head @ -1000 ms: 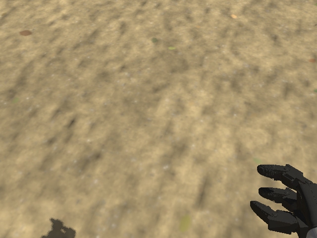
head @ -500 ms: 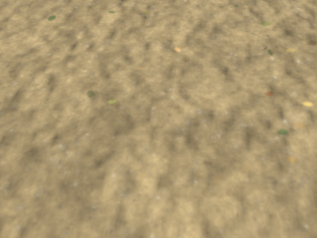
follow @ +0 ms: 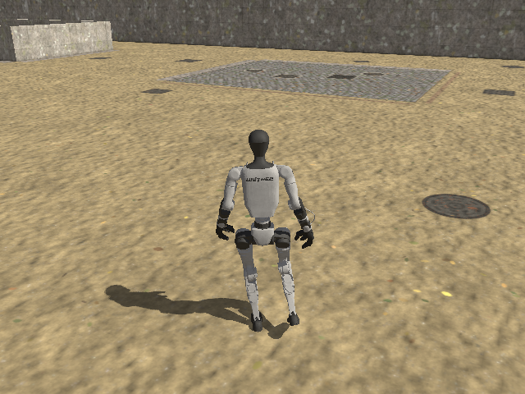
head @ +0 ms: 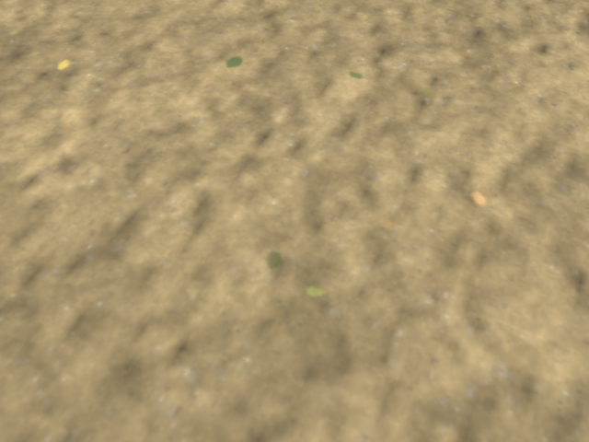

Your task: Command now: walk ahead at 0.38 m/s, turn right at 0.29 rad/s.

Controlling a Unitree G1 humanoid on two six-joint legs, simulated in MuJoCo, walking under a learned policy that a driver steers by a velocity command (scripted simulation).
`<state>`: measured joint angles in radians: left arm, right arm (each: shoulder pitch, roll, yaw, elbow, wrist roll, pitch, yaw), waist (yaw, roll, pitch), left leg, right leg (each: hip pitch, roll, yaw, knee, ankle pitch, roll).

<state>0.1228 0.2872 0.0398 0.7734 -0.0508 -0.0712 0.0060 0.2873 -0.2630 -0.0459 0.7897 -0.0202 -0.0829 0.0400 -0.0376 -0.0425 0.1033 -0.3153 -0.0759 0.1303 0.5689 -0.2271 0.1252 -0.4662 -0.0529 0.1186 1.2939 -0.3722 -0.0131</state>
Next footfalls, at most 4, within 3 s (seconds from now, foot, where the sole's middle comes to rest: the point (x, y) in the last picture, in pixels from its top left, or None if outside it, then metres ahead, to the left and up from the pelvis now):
0.32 right None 0.31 -0.12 -0.76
0.72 left None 0.43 0.06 -0.76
1.20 right None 0.20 -0.10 -0.76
1.62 left None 0.42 -0.11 -0.76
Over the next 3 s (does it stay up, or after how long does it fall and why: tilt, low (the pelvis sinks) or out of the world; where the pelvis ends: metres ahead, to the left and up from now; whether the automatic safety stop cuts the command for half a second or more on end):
stays up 0.29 -0.18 0.02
